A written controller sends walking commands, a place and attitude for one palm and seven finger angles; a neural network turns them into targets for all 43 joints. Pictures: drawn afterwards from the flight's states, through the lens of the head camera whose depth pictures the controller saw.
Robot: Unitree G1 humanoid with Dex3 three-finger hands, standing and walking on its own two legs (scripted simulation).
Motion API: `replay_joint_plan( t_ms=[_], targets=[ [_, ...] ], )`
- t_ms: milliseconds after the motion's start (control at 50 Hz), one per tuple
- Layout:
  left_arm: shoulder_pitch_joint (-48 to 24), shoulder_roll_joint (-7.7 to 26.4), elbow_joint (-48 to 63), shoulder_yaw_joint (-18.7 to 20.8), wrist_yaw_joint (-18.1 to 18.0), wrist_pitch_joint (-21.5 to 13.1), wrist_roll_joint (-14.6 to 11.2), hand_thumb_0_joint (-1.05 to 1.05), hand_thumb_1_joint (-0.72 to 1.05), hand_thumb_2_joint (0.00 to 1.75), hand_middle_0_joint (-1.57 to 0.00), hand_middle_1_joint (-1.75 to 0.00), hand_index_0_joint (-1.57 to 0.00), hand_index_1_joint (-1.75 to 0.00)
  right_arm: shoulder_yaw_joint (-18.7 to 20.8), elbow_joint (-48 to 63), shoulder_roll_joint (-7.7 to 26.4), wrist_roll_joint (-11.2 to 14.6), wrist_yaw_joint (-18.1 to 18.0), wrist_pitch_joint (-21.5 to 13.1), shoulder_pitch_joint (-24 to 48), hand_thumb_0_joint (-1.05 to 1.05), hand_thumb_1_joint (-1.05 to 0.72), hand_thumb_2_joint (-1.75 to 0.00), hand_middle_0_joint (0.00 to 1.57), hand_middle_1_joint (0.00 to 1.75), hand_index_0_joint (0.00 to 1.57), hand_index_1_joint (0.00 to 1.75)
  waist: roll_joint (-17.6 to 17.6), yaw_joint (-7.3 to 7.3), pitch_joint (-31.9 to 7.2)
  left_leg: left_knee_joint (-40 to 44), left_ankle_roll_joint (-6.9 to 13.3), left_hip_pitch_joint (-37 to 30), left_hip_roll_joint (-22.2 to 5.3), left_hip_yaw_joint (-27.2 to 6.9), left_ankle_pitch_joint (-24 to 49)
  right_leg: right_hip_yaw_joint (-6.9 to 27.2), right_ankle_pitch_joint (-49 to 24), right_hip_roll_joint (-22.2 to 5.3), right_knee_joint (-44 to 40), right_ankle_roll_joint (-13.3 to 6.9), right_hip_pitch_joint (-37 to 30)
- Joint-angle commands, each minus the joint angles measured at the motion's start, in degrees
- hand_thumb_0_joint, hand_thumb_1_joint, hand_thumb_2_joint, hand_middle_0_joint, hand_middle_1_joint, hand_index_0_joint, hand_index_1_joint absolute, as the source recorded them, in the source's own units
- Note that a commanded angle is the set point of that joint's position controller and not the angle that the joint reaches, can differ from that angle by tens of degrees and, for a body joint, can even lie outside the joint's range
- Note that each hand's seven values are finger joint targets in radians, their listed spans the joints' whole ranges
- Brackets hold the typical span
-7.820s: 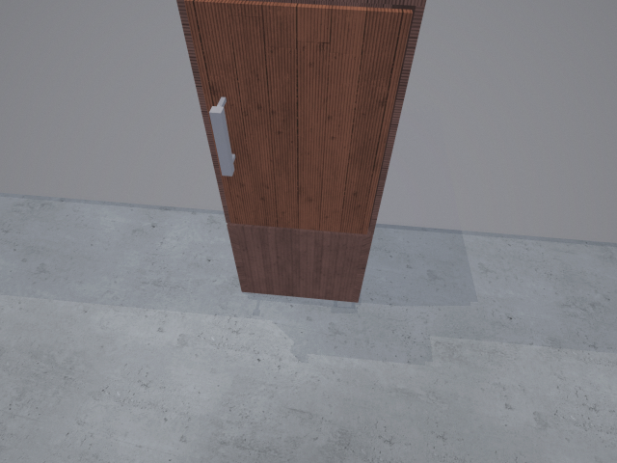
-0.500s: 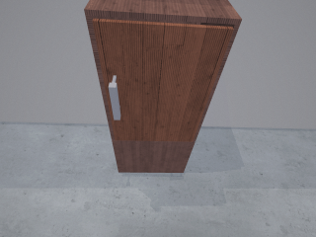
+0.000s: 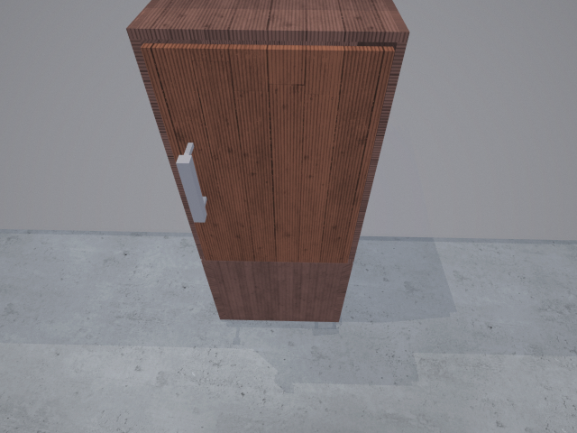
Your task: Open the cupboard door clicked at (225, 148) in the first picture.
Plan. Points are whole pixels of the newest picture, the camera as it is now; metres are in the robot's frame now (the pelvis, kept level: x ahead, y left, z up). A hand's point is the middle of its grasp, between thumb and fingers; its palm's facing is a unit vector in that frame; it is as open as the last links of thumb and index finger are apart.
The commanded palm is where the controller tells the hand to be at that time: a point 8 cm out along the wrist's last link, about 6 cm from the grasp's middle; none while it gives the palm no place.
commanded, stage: come to a stop and stand still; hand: left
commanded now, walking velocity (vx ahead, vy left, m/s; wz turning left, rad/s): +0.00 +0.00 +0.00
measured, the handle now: (195, 183) +0.58 +0.23 -0.02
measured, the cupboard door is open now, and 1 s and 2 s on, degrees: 0 0 0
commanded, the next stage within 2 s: look again from close up in 0.18 s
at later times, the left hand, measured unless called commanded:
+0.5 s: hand out of the picture +0.02 +0.20 -0.18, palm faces +0.06 -0.97 -0.23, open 7.4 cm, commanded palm none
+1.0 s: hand out of the picture -0.03 +0.24 -0.18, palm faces +0.02 -0.98 -0.20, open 7.4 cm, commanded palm none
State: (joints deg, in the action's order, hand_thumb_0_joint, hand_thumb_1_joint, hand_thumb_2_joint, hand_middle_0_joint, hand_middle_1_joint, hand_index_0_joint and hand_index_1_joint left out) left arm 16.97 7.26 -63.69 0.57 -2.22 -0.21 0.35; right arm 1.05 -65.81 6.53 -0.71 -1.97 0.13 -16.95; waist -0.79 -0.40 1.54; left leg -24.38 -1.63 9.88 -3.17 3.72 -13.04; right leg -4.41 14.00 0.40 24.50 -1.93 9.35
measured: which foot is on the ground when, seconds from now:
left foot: down 0.00-1.00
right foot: down 0.00-1.00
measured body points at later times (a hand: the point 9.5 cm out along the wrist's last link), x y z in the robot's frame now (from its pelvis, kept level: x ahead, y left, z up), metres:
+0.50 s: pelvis +0.00 +0.01 -0.01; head -0.01 +0.01 +0.44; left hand +0.01 +0.25 -0.16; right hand +0.03 -0.22 -0.16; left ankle +0.00 +0.14 -0.74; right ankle -0.01 -0.09 -0.74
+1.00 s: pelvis -0.04 +0.06 +0.00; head -0.05 +0.06 +0.45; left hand -0.03 +0.29 -0.16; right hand -0.01 -0.18 -0.15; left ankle +0.00 +0.14 -0.74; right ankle -0.01 -0.09 -0.74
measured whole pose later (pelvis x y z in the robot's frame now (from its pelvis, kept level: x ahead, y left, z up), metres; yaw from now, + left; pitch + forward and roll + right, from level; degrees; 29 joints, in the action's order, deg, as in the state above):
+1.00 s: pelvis -0.04 +0.06 +0.00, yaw +0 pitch -3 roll +0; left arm 18.4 10.8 -60.0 -0.2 -1.5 0.9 1.4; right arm 0.8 -61.1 10.4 -0.8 -0.6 0.0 -16.3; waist 0.8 0.2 0.6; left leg -25.5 3.2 12.3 1.2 5.1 -11.1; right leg -3.0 11.5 -4.0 25.3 2.2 11.5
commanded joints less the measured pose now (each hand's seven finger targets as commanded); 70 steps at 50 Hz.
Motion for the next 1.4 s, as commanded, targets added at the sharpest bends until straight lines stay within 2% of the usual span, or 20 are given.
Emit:
replay_joint_plan(
  t_ms=[0, 240, 260, 280, 300, 320, 380, 460, 520, 680, 920, 1000, 1060, 1180, 1220, 1260, 1280, 1300, 1340, 1380],
  targets=[
    [4.12, 5.00, 1.67, 0.74, -0.14, -1.30, 0.11, 0.00, 0.90, 0.90, -0.20, -0.30, -0.20, -0.30, 0.32, 0.87, 3.53, -0.08, 0.00, -0.03, -4.83, 0.00, -0.90, -0.90, 0.20, 0.30, 0.20, 0.30, 1.98, -0.44, 2.55, 2.46, 1.25, 0.04, -2.50, -2.14, 4.81, 7.75, -9.02, -7.76, -7.44, 0.05, 2.16],
    [6.47, 3.53, 0.28, 0.59, -0.11, -1.39, 0.26, 0.00, 0.90, 0.90, -0.20, -0.30, -0.20, -0.30, 0.12, 1.17, 4.27, -0.08, -0.37, -0.43, -3.21, 0.00, -0.90, -0.90, 0.20, 0.30, 0.20, 0.30, 1.46, 0.08, 3.45, 4.15, 1.40, -1.11, -3.06, -2.74, 5.61, 6.84, -7.97, -7.11, -7.82, 0.34, 2.21],
    [5.31, 14.56, 4.92, 0.18, -0.25, -2.53, 1.50, 0.00, 0.90, 0.90, -0.20, -0.30, -0.20, -0.30, 0.71, 8.14, 10.99, -0.36, 0.63, -1.02, 0.86, 0.00, -0.90, -0.90, 0.20, 0.30, 0.20, 0.30, 4.07, -1.03, 8.73, 0.33, 1.69, 1.43, -0.72, -5.67, 6.67, 6.37, -12.95, -6.01, -6.10, 0.53, 5.47],
    [4.65, 10.38, 4.94, 1.79, -0.31, -2.86, 0.83, 0.00, 0.90, 0.90, -0.20, -0.30, -0.20, -0.30, 1.85, 9.52, 10.63, -0.70, 0.00, -2.39, -0.37, 0.00, -0.90, -0.90, 0.20, 0.30, 0.20, 0.30, -1.41, -0.61, -2.17, -2.68, 2.48, 0.50, -1.80, -4.59, 6.83, 8.60, -13.79, -8.93, -1.63, -0.90, 1.53],
    [4.32, 10.38, 4.77, 2.15, -0.34, -2.96, 1.00, 0.00, 0.90, 0.90, -0.20, -0.30, -0.20, -0.30, 2.18, 8.54, 9.26, -0.66, -0.59, -2.83, -0.50, 0.00, -0.90, -0.90, 0.20, 0.30, 0.20, 0.30, -1.95, -0.51, -7.30, -3.97, 2.82, -0.02, -1.70, -4.51, 8.40, 8.77, -17.37, -9.10, -0.97, -1.73, -1.10],
    [4.42, 9.88, 5.39, 1.60, -0.32, -2.93, 0.72, 0.00, 0.90, 0.90, -0.20, -0.30, -0.20, -0.30, 1.87, 8.41, 9.07, -0.51, -0.70, -2.89, -1.28, 0.00, -0.90, -0.90, 0.20, 0.30, 0.20, 0.30, -0.84, -0.45, -8.75, -4.57, 2.96, 0.11, -1.50, -4.50, 8.33, 8.50, -18.29, -9.21, -0.89, -2.10, -2.45],
    [4.10, 8.64, 6.12, 1.62, -0.25, -2.08, 0.92, 0.00, 0.90, 0.90, -0.20, -0.30, -0.20, -0.30, 1.68, 9.16, 8.01, -0.51, -0.37, -2.05, -2.06, 0.00, -0.90, -0.90, 0.20, 0.30, 0.20, 0.30, 6.28, -0.55, -3.74, -4.77, 3.27, 3.82, -0.77, -3.36, 4.21, 8.17, -13.20, -9.10, -1.98, -1.99, 0.00],
    [3.51, 8.79, 7.24, 1.39, -0.24, -1.61, 0.80, 0.00, 0.90, 0.90, -0.20, -0.30, -0.20, -0.30, 1.41, 9.55, 9.16, -0.44, -0.17, -1.95, -1.28, 0.00, -0.90, -0.90, 0.20, 0.30, 0.20, 0.30, 2.43, 0.09, 0.42, -2.75, 3.72, 3.55, -2.32, -4.25, 10.55, 5.84, -14.86, -7.10, 0.33, -1.29, 2.29],
    [2.44, 10.51, 8.05, 1.56, -0.11, -1.21, 0.69, 0.00, 0.90, 0.90, -0.20, -0.30, -0.20, -0.30, 1.57, 9.98, 11.10, -0.39, -0.07, -1.84, 0.00, 0.00, -0.90, -0.90, 0.20, 0.30, 0.20, 0.30, -0.12, 0.45, 2.52, -1.03, 3.86, 4.88, -2.94, -5.14, 10.04, 5.38, -10.70, -6.56, 0.45, -0.61, 3.03],
    [0.10, 11.55, 9.12, 0.97, 0.27, -0.56, 0.70, 0.00, 0.90, 0.90, -0.20, -0.30, -0.20, -0.30, 1.14, 10.39, 12.28, -0.44, 0.82, -1.61, 1.95, 0.00, -0.90, -0.90, 0.20, 0.30, 0.20, 0.30, -0.33, 0.68, 3.40, 4.39, 3.77, 6.86, -2.97, -6.82, -1.45, 5.62, -0.15, -6.24, -2.80, 0.83, 3.03],
    [3.40, 8.47, 6.37, 0.16, 0.32, -0.28, 1.00, 0.00, 0.90, 0.90, -0.20, -0.30, -0.20, -0.30, 1.10, 8.25, 11.71, -0.22, 1.23, -1.32, 0.76, 0.00, -0.90, -0.90, 0.20, 0.30, 0.20, 0.30, -0.64, 0.62, 1.25, 10.38, 3.83, 7.10, -4.06, -9.31, -12.22, 3.83, 0.74, -5.92, -2.59, 2.18, 1.64],
    [6.23, 6.42, 4.99, 0.25, 0.71, 0.65, 1.73, 0.00, 0.90, 0.90, -0.20, -0.30, -0.20, -0.30, 1.88, 7.18, 12.65, -0.46, 0.93, -0.13, -0.87, 0.00, -0.90, -0.90, 0.20, 0.30, 0.20, 0.30, -4.34, 0.41, 4.29, 14.88, 5.23, 9.58, -6.86, -12.66, -28.04, 0.31, 9.50, -2.83, 2.36, 2.46, 4.60],
    [8.42, 5.23, 4.38, 0.48, 1.36, 0.89, 1.93, 0.00, 0.90, 0.90, -0.20, -0.30, -0.20, -0.30, 2.49, 7.01, 13.23, -0.39, 0.54, 0.00, -1.18, 0.00, -0.90, -0.90, 0.20, 0.30, 0.20, 0.30, -3.13, 0.95, 6.13, 14.56, 6.87, 10.38, -8.77, -13.98, -28.49, -0.46, 7.65, -2.10, 4.53, 1.85, 5.49],
    [11.76, 3.91, 3.45, 1.32, 1.71, 0.60, 1.69, 0.00, 0.90, 0.90, -0.20, -0.30, -0.20, -0.30, 2.81, 6.26, 11.44, -0.46, 0.07, -0.25, -2.52, 0.00, -0.90, -0.90, 0.20, 0.30, 0.20, 0.30, -2.18, 1.01, 6.57, 10.11, 6.57, 11.74, -7.41, -10.83, -26.37, 1.56, 8.82, -2.50, 1.56, 0.72, 3.86],
    [13.53, 4.56, 3.14, 1.73, 1.49, 0.17, 1.60, 0.00, 0.90, 0.90, -0.20, -0.30, -0.20, -0.30, 2.43, 6.63, 9.33, -0.44, 0.12, -0.31, -2.37, 0.00, -0.90, -0.90, 0.20, 0.30, 0.20, 0.30, 2.52, 1.55, 7.45, 3.66, 5.59, 13.50, -3.86, -7.30, -23.09, 7.86, 14.73, -5.17, -3.37, -1.00, 4.48],
    [15.17, 6.89, 2.38, 2.37, 0.89, -0.35, 1.20, 0.00, 0.90, 0.90, -0.20, -0.30, -0.20, -0.30, 1.58, 7.06, 5.67, -0.22, 0.55, -0.56, -2.03, 0.00, -0.90, -0.90, 0.20, 0.30, 0.20, 0.30, 11.94, 1.89, 7.97, -9.11, 3.98, 17.60, 1.54, 0.11, -15.02, 18.06, 22.24, -11.35, -10.70, -4.58, 2.56],
    [16.05, 7.70, 2.12, 2.74, 0.52, -0.63, 0.88, 0.00, 0.90, 0.90, -0.20, -0.30, -0.20, -0.30, 1.45, 7.44, 4.73, -0.24, 0.73, -0.75, -1.61, 0.00, -0.90, -0.90, 0.20, 0.30, 0.20, 0.30, 13.91, 1.93, 7.13, -15.11, 3.85, 17.98, 1.72, 2.03, -11.82, 22.50, 24.46, -14.53, -13.49, -6.46, 2.39],
    [15.69, 7.51, 2.14, 2.88, 0.38, -0.90, 0.77, 0.00, 0.90, 0.90, -0.20, -0.30, -0.20, -0.30, 1.55, 7.64, 4.63, -0.27, 0.89, -0.90, -1.22, 0.00, -0.90, -0.90, 0.20, 0.30, 0.20, 0.30, 11.78, 1.54, 6.81, -18.93, 3.94, 17.49, 1.15, 1.43, -12.38, 23.35, 24.89, -15.79, -14.39, -7.88, 3.99],
    [13.18, 6.98, 2.63, 2.99, 0.39, -1.18, 1.11, 0.00, 0.90, 0.90, -0.20, -0.30, -0.20, -0.30, 1.56, 7.57, 3.81, -0.28, 1.09, -1.32, -2.43, 0.00, -0.90, -0.90, 0.20, 0.30, 0.20, 0.30, 9.19, -0.14, 5.82, -17.51, 4.07, 14.59, 0.41, 1.17, -12.58, 19.63, 20.19, -14.91, -11.95, -8.05, 6.36],
    [9.80, 5.94, 3.34, 2.58, 0.55, -0.92, 1.13, 0.00, 0.90, 0.90, -0.20, -0.30, -0.20, -0.30, 1.15, 5.73, 2.76, -0.20, 1.11, -1.87, -7.03, 0.00, -0.90, -0.90, 0.20, 0.30, 0.20, 0.30, 5.54, -2.72, 4.83, -7.22, 3.69, 3.40, 0.80, 2.45, -8.16, 12.26, 15.96, -11.01, -5.53, -5.74, 12.63]
  ],
)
